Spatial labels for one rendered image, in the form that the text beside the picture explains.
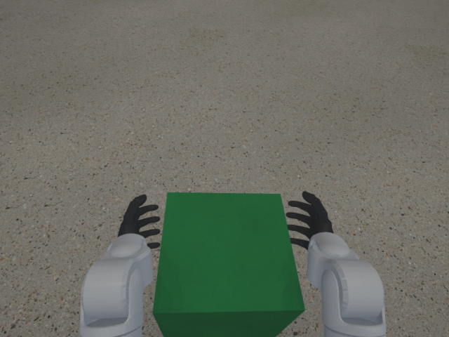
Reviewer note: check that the robot right hand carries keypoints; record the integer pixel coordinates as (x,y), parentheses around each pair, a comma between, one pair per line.
(318,219)

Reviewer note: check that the robot right forearm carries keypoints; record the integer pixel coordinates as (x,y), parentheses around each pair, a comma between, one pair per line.
(352,291)

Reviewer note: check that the robot left hand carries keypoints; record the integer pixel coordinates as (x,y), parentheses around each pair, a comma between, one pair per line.
(131,224)

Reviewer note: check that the robot left forearm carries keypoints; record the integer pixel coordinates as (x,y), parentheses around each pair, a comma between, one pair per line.
(112,290)

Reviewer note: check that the carton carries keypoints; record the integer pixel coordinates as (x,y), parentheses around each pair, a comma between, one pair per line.
(226,267)

